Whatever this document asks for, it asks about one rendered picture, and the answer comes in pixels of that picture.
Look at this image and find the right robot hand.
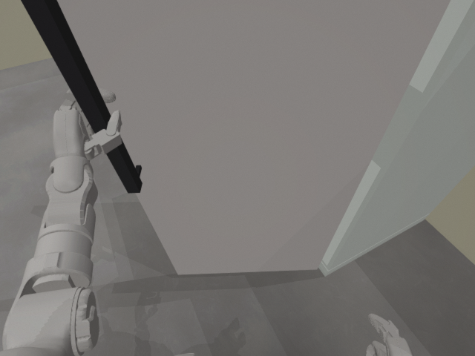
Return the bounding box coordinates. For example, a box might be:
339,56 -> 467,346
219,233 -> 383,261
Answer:
366,314 -> 414,356

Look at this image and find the handle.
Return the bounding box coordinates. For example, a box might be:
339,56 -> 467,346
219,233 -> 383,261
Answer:
21,0 -> 142,193

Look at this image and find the left robot hand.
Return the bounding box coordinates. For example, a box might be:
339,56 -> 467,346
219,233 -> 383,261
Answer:
53,88 -> 122,162

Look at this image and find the fridge door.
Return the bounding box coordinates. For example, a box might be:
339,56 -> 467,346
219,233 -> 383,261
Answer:
57,0 -> 451,275

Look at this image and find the left robot forearm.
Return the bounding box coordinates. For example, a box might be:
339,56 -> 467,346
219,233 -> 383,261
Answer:
2,156 -> 98,351

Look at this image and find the left robot upper arm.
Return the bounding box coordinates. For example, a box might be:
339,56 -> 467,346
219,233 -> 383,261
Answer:
0,287 -> 99,356

